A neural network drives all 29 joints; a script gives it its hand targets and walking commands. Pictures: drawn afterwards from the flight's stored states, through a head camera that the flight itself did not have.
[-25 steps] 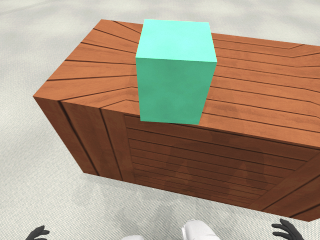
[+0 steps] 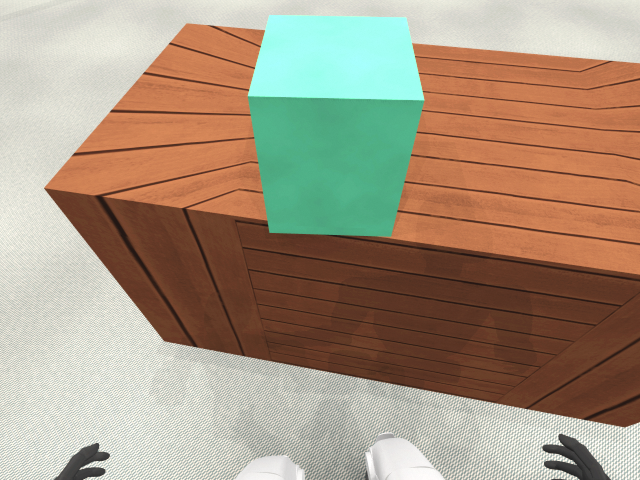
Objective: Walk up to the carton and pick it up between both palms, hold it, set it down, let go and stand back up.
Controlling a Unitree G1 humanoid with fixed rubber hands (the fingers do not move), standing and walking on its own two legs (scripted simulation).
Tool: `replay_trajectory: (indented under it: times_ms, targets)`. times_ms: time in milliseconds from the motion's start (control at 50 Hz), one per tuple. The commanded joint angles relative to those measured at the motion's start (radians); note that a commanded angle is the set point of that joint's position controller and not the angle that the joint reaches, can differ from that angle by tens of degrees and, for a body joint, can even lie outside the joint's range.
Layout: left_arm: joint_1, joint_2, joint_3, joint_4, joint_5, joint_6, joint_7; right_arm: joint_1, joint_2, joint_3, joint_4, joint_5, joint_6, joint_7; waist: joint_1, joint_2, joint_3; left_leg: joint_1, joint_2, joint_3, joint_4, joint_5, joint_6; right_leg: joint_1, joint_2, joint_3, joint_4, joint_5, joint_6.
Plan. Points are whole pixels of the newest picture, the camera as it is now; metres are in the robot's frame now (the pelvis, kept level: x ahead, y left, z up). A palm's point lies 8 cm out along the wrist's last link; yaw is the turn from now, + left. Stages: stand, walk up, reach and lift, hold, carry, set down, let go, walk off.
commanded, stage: walk up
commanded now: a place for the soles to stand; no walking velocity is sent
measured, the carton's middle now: (333, 131) +0.58 +0.01 +0.09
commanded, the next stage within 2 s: none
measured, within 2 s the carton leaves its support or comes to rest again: neither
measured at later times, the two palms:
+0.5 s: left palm out of the picture +0.11 +0.31 -0.07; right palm out of the picture +0.13 -0.33 -0.09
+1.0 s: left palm out of the picture +0.12 +0.32 -0.06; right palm out of the picture +0.13 -0.33 -0.07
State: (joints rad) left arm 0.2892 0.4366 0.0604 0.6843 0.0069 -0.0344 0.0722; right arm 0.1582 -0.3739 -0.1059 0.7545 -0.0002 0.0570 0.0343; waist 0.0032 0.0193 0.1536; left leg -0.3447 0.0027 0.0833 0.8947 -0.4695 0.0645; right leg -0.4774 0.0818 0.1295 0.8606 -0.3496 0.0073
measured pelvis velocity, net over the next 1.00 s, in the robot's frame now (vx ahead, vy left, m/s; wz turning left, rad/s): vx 0.03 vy -0.01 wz -0.03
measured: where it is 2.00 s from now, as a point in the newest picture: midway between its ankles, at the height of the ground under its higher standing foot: outside the picture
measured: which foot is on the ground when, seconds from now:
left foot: down 0.00-0.36, up 0.38-0.58, down 0.60-1.00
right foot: up 0.00-0.32, down 0.34-0.62, up 0.64-0.98, down 1.00-1.00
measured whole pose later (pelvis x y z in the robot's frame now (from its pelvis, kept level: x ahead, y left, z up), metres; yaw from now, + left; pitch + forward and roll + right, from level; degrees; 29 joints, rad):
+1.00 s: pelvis +0.03 -0.01 +0.01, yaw -2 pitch -2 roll -1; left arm 0.31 0.48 0.06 0.69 0.01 -0.06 0.07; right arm 0.17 -0.37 -0.11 0.76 0.00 0.02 0.03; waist 0.01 0.00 0.14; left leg -0.32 0.00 0.09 0.79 -0.44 0.07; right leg -0.44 0.07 0.13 0.73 -0.29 0.00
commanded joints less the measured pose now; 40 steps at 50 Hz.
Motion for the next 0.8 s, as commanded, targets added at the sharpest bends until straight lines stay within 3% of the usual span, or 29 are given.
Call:
replay_trajectory:
  times_ms: [0, 20, 40, 60, 140, 180, 220, 260, 300, 320, 340, 360, 380, 400, 420, 460, 500, 540, 560, 580, 600, 620, 640, 660, 700, 780]
  targets:
    - [-0.01, 0.251, 0.037, 0.018, 0.001, -0.004, 0.028, -0.06, -0.324, -0.094, -0.052, -0.037, -0.047, -0.011, -0.052, 0.036, 0.023, 0.034, 0.4, -0.532, -0.689, -0.202, -0.01, -0.302, 0.002, 0.051, 0.304, -0.16, -0.028]
    - [0.013, 0.244, 0.04, 0.033, -0.007, -0.003, 0.019, -0.09, -0.306, -0.091, -0.055, -0.033, -0.052, -0.015, -0.033, 0.026, 0.049, 0.017, 0.348, -0.442, -0.687, -0.176, -0.035, -0.271, -0.013, 0.05, 0.328, -0.104, -0.031]
    - [0.04, 0.243, 0.044, 0.053, -0.011, -0.003, 0.011, -0.106, -0.291, -0.083, -0.061, -0.034, -0.053, -0.02, -0.023, 0.052, 0.047, 0.035, 0.298, -0.362, -0.676, -0.148, -0.046, -0.252, -0.024, 0.029, 0.337, -0.057, -0.024]
    - [0.064, 0.24, 0.049, 0.068, -0.007, -0.002, 0.005, -0.088, -0.281, -0.079, -0.064, -0.035, -0.053, -0.02, -0.028, 0.072, 0.032, 0.058, 0.269, -0.307, -0.658, -0.083, -0.049, -0.222, -0.026, 0.005, 0.344, -0.032, -0.017]
    - [0.085, 0.218, 0.044, 0.055, -0.004, -0.01, -0.005, 0.01, -0.265, -0.073, -0.072, -0.03, -0.062, -0.015, -0.056, 0.091, -0.064, 0.275, 0.247, -0.236, -0.537, 0.181, 0.012, -0.219, -0.048, -0.033, 0.213, -0.04, 0.001]
    - [0.069, 0.202, 0.035, 0.038, 0.0, -0.018, -0.004, 0.043, -0.267, -0.071, -0.073, -0.03, -0.062, -0.016, -0.074, 0.093, -0.115, 0.358, 0.262, -0.223, -0.466, 0.347, 0.055, -0.215, -0.055, -0.05, 0.112, -0.081, -0.002]
    - [0.057, 0.193, 0.023, 0.021, 0.006, -0.028, -0.005, 0.051, -0.272, -0.071, -0.082, -0.028, -0.059, -0.015, -0.082, 0.115, -0.16, 0.37, 0.29, -0.207, -0.4, 0.491, 0.094, -0.165, -0.067, -0.112, 0.024, -0.084, -0.013]
    - [0.078, 0.195, 0.026, 0.022, 0.005, -0.037, -0.006, -0.002, -0.265, -0.064, -0.095, -0.022, -0.053, -0.013, -0.053, 0.138, -0.192, 0.287, 0.285, -0.149, -0.309, 0.696, 0.104, -0.02, -0.065, -0.178, -0.079, -0.032, -0.03]
    - [0.175, 0.193, 0.036, 0.048, 0.006, -0.047, -0.003, -0.079, -0.243, -0.053, -0.12, -0.013, -0.042, -0.012, 0.016, 0.108, -0.234, 0.159, 0.23, -0.062, -0.141, 0.695, 0.078, 0.197, -0.025, -0.175, -0.248, 0.166, -0.063]
    - [0.195, 0.218, 0.047, 0.046, 0.016, -0.05, 0.001, -0.068, -0.224, -0.046, -0.119, -0.007, -0.04, -0.015, 0.031, 0.057, -0.258, 0.098, 0.191, -0.058, -0.009, 0.628, 0.05, 0.259, -0.019, -0.069, -0.299, 0.199, -0.09]
    - [0.188, 0.287, 0.063, 0.022, 0.028, -0.054, 0.004, -0.026, -0.207, -0.042, -0.129, -0.001, -0.034, -0.015, 0.03, -0.117, -0.294, -0.026, 0.108, -0.053, 0.163, 0.396, -0.002, 0.311, -0.156, 0.248, -0.327, 0.326, -0.157]
    - [0.13, 0.346, 0.065, -0.006, 0.015, -0.055, 0.006, -0.028, -0.193, -0.038, -0.125, 0.003, -0.012, -0.011, 0.022, -0.294, -0.286, -0.175, -0.049, -0.117, 0.253, -0.188, -0.042, 0.279, -0.365, 0.67, -0.422, 0.342, -0.317]
    - [0.066, 0.332, 0.055, -0.035, 0.015, -0.055, 0.007, -0.022, -0.234, -0.046, -0.099, -0.003, 0.0, -0.014, -0.006, -0.206, -0.259, -0.15, -0.023, -0.219, 0.309, -0.309, -0.038, 0.199, -0.388, 0.774, -0.454, 0.162, -0.366]
    - [0.051, 0.318, 0.051, -0.036, 0.013, -0.054, 0.016, -0.046, -0.248, -0.048, -0.086, -0.005, 0.0, -0.013, -0.002, -0.15, -0.184, -0.173, -0.019, -0.232, 0.313, -0.267, -0.04, 0.153, -0.357, 0.732, -0.445, 0.11, -0.365]
    - [0.046, 0.308, 0.048, -0.028, 0.012, -0.051, 0.022, -0.065, -0.241, -0.047, -0.077, -0.007, -0.004, -0.011, 0.003, -0.132, -0.131, -0.192, -0.005, -0.224, 0.291, -0.224, -0.041, 0.12, -0.323, 0.674, -0.426, 0.13, -0.345]
    - [0.05, 0.285, 0.05, -0.029, 0.016, -0.043, 0.022, -0.03, -0.232, -0.052, -0.055, -0.016, -0.008, -0.004, -0.002, -0.153, -0.149, -0.16, 0.003, -0.199, 0.252, -0.178, -0.042, 0.108, -0.278, 0.599, -0.393, 0.198, -0.297]
    - [0.036, 0.284, 0.052, -0.034, 0.026, -0.039, 0.021, -0.012, -0.232, -0.061, -0.046, -0.021, -0.009, 0.003, -0.01, -0.16, -0.175, -0.096, 0.009, -0.202, 0.146, -0.172, -0.036, 0.085, -0.275, 0.592, -0.403, 0.152, -0.279]
    - [-0.026, 0.289, 0.049, -0.049, 0.023, -0.031, 0.022, 0.033, -0.232, -0.072, -0.024, -0.023, -0.013, 0.006, -0.051, -0.157, -0.167, 0.051, 0.021, -0.193, -0.047, -0.085, -0.022, -0.027, -0.26, 0.544, -0.39, 0.099, -0.249]
    - [-0.092, 0.281, 0.042, -0.059, 0.013, -0.022, 0.021, 0.112, -0.223, -0.079, 0.008, -0.029, -0.017, 0.006, -0.109, -0.154, -0.174, 0.246, 0.01, -0.158, -0.216, 0.025, -0.011, -0.164, -0.219, 0.447, -0.348, 0.042, -0.198]
    - [-0.091, 0.209, 0.024, -0.057, 0.006, -0.011, 0.021, 0.147, -0.253, -0.092, 0.024, -0.05, -0.023, 0.0, -0.131, -0.021, -0.137, 0.333, 0.059, -0.261, -0.42, -0.091, -0.005, -0.295, -0.119, 0.296, -0.171, -0.05, -0.13]
    - [-0.053, 0.142, 0.006, -0.046, -0.004, -0.009, 0.025, 0.114, -0.343, -0.101, -0.002, -0.048, -0.029, -0.01, -0.124, 0.248, -0.086, 0.274, 0.332, -0.568, -0.66, -0.325, 0.005, -0.407, 0.065, 0.041, 0.103, -0.178, -0.054]
    - [-0.044, 0.234, 0.03, 0.0, 0.01, -0.003, 0.033, -0.003, -0.342, -0.097, -0.032, -0.036, -0.038, -0.008, -0.088, 0.109, -0.01, 0.093, 0.417, -0.583, -0.697, -0.287, 0.007, -0.338, 0.023, 0.046, 0.253, -0.193, -0.026]
    - [-0.02, 0.25, 0.035, 0.021, -0.001, 0.0, 0.029, -0.062, -0.322, -0.093, -0.048, -0.031, -0.044, -0.009, -0.052, 0.043, 0.03, 0.016, 0.388, -0.537, -0.704, -0.246, -0.017, -0.278, 0.009, 0.059, 0.314, -0.15, -0.026]
    - [0.003, 0.243, 0.039, 0.038, -0.009, 0.001, 0.02, -0.096, -0.305, -0.088, -0.048, -0.031, -0.048, -0.013, -0.032, 0.034, 0.059, -0.006, 0.333, -0.451, -0.705, -0.225, -0.04, -0.25, -0.005, 0.053, 0.335, -0.099, -0.029]
    - [0.064, 0.238, 0.049, 0.076, -0.01, 0.001, 0.006, -0.092, -0.279, -0.077, -0.061, -0.037, -0.05, -0.019, -0.026, 0.085, 0.042, 0.037, 0.255, -0.325, -0.679, -0.125, -0.063, -0.209, -0.019, 0.018, 0.353, -0.031, -0.018]
    - [0.089, 0.22, 0.046, 0.066, -0.004, -0.006, -0.006, 0.005, -0.265, -0.071, -0.07, -0.032, -0.062, -0.014, -0.053, 0.081, -0.072, 0.271, 0.239, -0.267, -0.567, 0.084, -0.002, -0.205, -0.039, -0.012, 0.242, -0.032, 0.003]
